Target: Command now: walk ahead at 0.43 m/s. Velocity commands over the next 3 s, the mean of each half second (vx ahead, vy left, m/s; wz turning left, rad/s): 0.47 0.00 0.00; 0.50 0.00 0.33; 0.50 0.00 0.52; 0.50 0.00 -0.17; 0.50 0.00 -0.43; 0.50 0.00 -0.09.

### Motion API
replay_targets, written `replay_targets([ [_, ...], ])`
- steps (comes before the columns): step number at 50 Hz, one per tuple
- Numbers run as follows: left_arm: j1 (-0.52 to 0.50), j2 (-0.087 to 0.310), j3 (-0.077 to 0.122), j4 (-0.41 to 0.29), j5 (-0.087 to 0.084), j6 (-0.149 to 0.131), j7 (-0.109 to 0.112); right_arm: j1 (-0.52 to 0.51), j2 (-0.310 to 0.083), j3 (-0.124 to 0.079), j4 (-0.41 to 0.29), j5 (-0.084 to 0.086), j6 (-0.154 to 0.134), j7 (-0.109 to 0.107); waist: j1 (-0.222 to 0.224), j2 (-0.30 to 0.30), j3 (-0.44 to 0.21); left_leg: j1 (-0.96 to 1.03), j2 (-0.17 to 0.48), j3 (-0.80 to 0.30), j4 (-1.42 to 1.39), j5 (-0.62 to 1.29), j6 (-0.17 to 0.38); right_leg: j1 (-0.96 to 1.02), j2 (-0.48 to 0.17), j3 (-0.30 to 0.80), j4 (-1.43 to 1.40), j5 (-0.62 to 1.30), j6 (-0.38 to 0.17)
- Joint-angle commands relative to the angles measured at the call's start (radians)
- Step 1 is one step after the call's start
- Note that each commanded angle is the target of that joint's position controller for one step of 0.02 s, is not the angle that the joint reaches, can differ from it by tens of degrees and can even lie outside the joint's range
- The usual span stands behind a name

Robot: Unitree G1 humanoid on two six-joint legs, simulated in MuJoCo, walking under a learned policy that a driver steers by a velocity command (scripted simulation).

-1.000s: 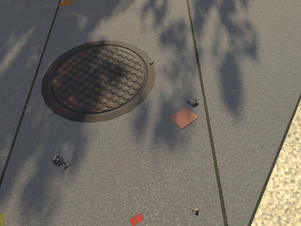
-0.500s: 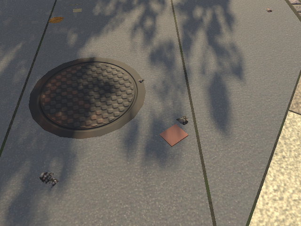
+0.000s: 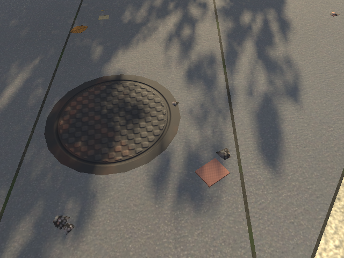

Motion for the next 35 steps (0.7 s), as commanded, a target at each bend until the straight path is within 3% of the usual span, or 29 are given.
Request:
replay_targets([
  [1,0.003,0.155,0.023,-0.043,0.000,-0.001,0.018,-0.182,0.004,0.016,-0.117,-0.007,-0.014,0.015,0.018,-0.097,0.090,-0.157,0.007,0.025,-0.203,0.136,-0.033,0.023,-0.217,0.145,-0.134,0.346,-0.141],
  [4,0.044,0.186,0.026,-0.024,-0.003,-0.004,0.026,-0.267,-0.004,0.022,-0.149,0.001,-0.014,0.019,0.037,-0.121,0.118,-0.028,-0.033,0.049,-0.377,0.259,-0.036,-0.052,-0.221,0.112,-0.178,0.292,-0.138],
  [8,0.034,0.196,0.034,-0.005,-0.016,-0.003,0.025,-0.277,-0.056,0.008,-0.169,0.005,-0.018,0.026,-0.011,-0.126,0.116,0.014,-0.040,0.011,-0.464,0.253,0.023,0.059,-0.281,0.096,-0.120,0.442,-0.106],
  [10,0.012,0.219,0.043,-0.009,-0.006,0.009,0.026,-0.168,-0.099,-0.013,-0.144,0.002,-0.017,0.021,-0.081,-0.154,0.016,0.169,-0.087,0.042,-0.453,0.190,0.061,0.113,-0.278,0.071,0.037,0.784,-0.080],
  [11,0.000,0.213,0.040,-0.013,0.001,0.019,0.026,-0.015,-0.131,-0.034,-0.098,0.003,-0.012,0.013,-0.158,-0.148,-0.078,0.359,-0.116,0.066,-0.459,0.183,0.089,0.080,-0.241,0.040,0.218,0.901,-0.057],
  [12,-0.002,0.193,0.029,-0.029,0.012,0.024,0.028,0.161,-0.168,-0.050,-0.054,-0.001,-0.005,0.002,-0.230,-0.115,-0.195,0.655,-0.020,-0.036,-0.422,0.167,0.133,-0.108,-0.206,0.029,0.468,0.740,-0.030],
  [13,0.141,0.047,-0.011,-0.043,0.012,0.009,0.015,0.269,-0.264,-0.070,-0.027,-0.024,-0.003,0.001,-0.168,0.163,-0.374,1.033,0.262,-0.532,-0.497,-0.081,0.305,-0.498,-0.025,0.009,0.901,0.133,0.039],
  [14,0.125,0.088,-0.005,-0.018,-0.009,-0.018,0.007,0.264,-0.178,-0.047,-0.017,-0.016,-0.001,0.007,-0.181,0.192,-0.416,1.014,0.311,-0.810,-0.701,-0.256,0.322,-0.615,0.015,0.146,1.055,-0.282,0.027],
  [15,0.002,0.182,0.022,-0.061,-0.041,-0.033,0.002,0.160,-0.134,-0.031,-0.025,-0.008,-0.005,0.006,-0.162,0.136,-0.200,0.846,0.277,-0.668,-0.732,-0.296,0.261,-0.715,-0.049,0.132,1.107,-0.228,0.011],
  [16,-0.075,0.190,0.023,-0.085,-0.044,-0.040,0.007,0.075,-0.110,-0.024,-0.040,-0.010,-0.008,0.006,-0.130,0.050,-0.096,0.674,0.243,-0.527,-0.757,-0.209,0.231,-0.696,-0.105,0.101,1.066,-0.130,0.000],
  [17,-0.108,0.179,0.025,-0.091,-0.030,-0.038,0.014,0.022,-0.086,-0.017,-0.043,-0.020,-0.014,0.010,-0.096,0.000,-0.032,0.530,0.203,-0.417,-0.784,-0.086,0.215,-0.655,-0.143,0.083,1.003,-0.063,0.003],
  [18,-0.088,0.164,0.029,-0.086,-0.016,-0.028,0.019,-0.005,-0.067,-0.011,-0.044,-0.033,-0.022,0.013,-0.057,0.022,-0.018,0.438,0.165,-0.339,-0.811,-0.011,0.201,-0.585,-0.177,0.091,0.958,-0.015,0.004],
  [19,-0.063,0.140,0.026,-0.079,-0.012,-0.015,0.020,-0.016,-0.060,-0.010,-0.038,-0.035,-0.026,0.016,-0.036,0.044,-0.019,0.383,0.147,-0.300,-0.838,0.020,0.206,-0.536,-0.188,0.092,0.932,0.002,0.010],
  [21,-0.063,0.116,0.023,-0.081,-0.007,0.004,0.024,0.001,-0.065,-0.011,-0.017,-0.025,-0.037,0.017,-0.021,0.040,-0.001,0.329,0.133,-0.231,-0.872,0.077,0.220,-0.535,-0.201,0.077,0.874,0.024,0.026],
  [25,-0.222,0.123,0.022,-0.141,0.009,0.004,0.025,0.073,-0.111,-0.020,0.019,-0.021,-0.034,-0.005,-0.056,0.004,0.046,0.362,0.120,-0.159,-0.903,0.156,0.217,-0.653,-0.208,0.064,0.641,0.232,0.063],
  [29,-0.387,0.098,0.009,-0.191,0.005,-0.015,0.010,0.169,-0.135,-0.022,0.053,-0.005,-0.020,-0.020,-0.115,-0.008,0.066,0.389,0.092,-0.118,-0.888,0.181,0.183,-0.596,-0.151,0.028,0.378,0.398,0.074],
  [32,-0.476,0.106,0.005,-0.224,-0.004,-0.026,-0.007,0.230,-0.141,-0.024,0.076,0.003,-0.002,-0.025,-0.141,-0.003,0.077,0.476,0.119,-0.154,-0.831,0.179,0.182,-0.595,-0.122,0.036,0.278,0.379,0.078],
  [35,-0.481,0.143,0.014,-0.239,-0.008,-0.040,-0.021,0.240,-0.153,-0.032,0.082,0.005,0.015,-0.034,-0.113,0.026,0.060,0.550,0.158,-0.212,-0.749,0.210,0.159,-0.533,-0.102,0.056,0.205,0.292,0.059],
])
